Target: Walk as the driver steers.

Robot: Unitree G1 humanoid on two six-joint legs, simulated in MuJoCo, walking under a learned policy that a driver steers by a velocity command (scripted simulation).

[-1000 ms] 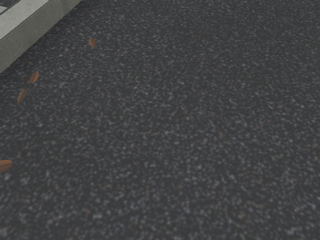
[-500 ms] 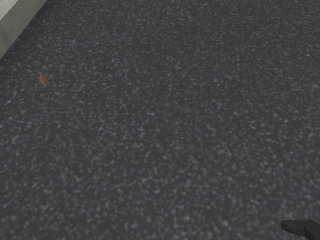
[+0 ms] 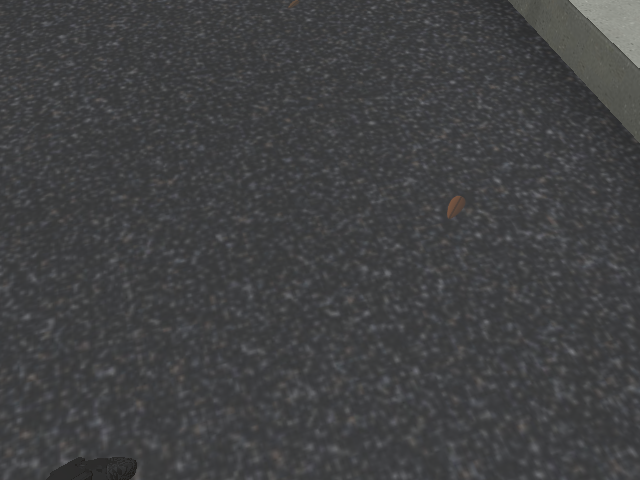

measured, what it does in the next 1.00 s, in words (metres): walks ahead: right foot, then left foot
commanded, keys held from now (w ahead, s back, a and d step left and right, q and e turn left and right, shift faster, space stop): e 0.18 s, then no key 0.22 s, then w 0.60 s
